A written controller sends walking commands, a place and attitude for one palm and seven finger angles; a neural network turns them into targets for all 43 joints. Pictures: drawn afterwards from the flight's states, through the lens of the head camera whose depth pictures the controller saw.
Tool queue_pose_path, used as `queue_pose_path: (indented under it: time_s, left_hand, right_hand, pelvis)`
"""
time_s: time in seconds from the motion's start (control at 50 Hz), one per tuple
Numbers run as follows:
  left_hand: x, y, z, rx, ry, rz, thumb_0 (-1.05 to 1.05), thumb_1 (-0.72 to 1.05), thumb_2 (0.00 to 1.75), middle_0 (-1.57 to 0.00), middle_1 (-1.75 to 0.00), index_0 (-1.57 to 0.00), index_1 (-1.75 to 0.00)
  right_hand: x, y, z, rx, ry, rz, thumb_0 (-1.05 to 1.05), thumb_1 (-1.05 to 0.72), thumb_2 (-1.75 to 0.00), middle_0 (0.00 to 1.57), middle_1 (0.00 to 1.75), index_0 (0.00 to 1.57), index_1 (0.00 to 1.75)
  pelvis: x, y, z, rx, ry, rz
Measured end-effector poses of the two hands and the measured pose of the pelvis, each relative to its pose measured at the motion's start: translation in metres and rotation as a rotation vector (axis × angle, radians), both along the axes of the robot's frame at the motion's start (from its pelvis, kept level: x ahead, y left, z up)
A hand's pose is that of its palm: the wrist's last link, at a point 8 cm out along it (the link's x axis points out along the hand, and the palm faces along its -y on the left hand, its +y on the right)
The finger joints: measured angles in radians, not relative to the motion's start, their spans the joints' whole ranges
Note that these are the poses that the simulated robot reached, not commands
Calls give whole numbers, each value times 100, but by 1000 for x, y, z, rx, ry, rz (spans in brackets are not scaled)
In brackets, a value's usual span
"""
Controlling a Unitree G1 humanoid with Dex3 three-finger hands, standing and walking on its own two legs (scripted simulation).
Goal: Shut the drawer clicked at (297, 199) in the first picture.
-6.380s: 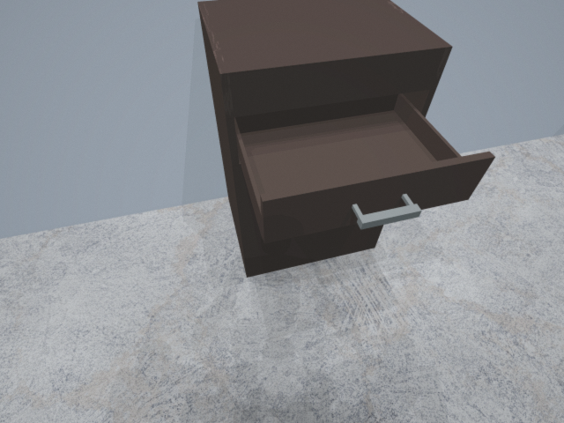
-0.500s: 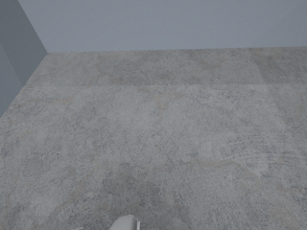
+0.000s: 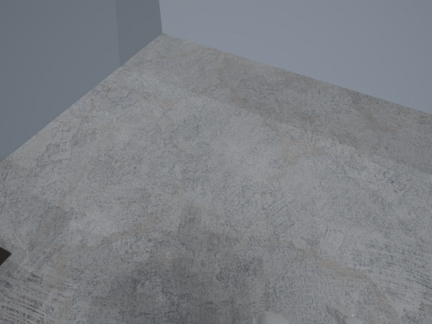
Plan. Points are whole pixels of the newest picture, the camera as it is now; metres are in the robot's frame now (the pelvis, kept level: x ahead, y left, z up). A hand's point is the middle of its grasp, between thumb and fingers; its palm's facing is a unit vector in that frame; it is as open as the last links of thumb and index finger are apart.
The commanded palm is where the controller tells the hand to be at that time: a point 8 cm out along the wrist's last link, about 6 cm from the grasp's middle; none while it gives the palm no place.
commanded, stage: turn to face it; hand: left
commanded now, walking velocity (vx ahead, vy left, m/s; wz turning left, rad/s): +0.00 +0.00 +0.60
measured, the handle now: out of the picture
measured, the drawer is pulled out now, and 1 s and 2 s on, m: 0.28 0.28 0.28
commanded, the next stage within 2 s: take the last steps up to it in 1.80 s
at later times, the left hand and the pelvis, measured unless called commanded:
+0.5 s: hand out of the picture +0.03 +0.16 -0.14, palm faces +0.30 -0.91 -0.28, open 7.4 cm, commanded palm none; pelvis +0.01 -0.05 +0.00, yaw +19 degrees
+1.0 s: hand out of the picture -0.05 +0.24 -0.16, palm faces +0.60 -0.76 -0.26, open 7.4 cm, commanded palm none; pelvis +0.00 +0.00 +0.01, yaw +36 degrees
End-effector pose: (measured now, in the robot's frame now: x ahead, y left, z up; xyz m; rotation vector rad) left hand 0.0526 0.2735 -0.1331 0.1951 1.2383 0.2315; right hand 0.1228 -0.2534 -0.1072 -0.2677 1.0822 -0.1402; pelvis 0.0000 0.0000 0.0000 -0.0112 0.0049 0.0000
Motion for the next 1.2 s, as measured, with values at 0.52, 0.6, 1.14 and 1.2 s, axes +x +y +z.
queue_pose_path:
  time_s: [0.52, 0.6, 1.14, 1.2]
  left_hand:
    - [-53, -75, 22, 16, -54, 242, 0, 91, 90, -20, -30, -20, -30]
    - [-96, -69, 10, -8, 9, 332, 0, 91, 90, -21, -30, -20, -30]
    - [-106, -11, 21, 63, -150, 607, 0, 91, 90, -20, -30, -20, -30]
    - [-95, -21, 28, 94, -178, 619, 0, 91, 90, -20, -30, -20, -30]
  right_hand:
    - [15, -32, -33, 47, 227, 200, 1, -91, -90, 20, 30, 20, 30]
    - [49, -5, -27, 24, 182, 294, 1, -91, -90, 19, 30, 20, 30]
    - [93, 76, -19, -12, 156, 595, 0, -90, -90, 20, 30, 21, 30]
    - [99, 62, -31, -8, 194, 603, 1, -90, -90, 20, 30, 21, 30]
  pelvis:
    - [9, -50, 4, 52, 4, 336]
    - [6, -40, 1, 41, 5, 384]
    - [15, -16, 3, -5, 17, 719]
    - [23, -28, -1, 6, 24, 754]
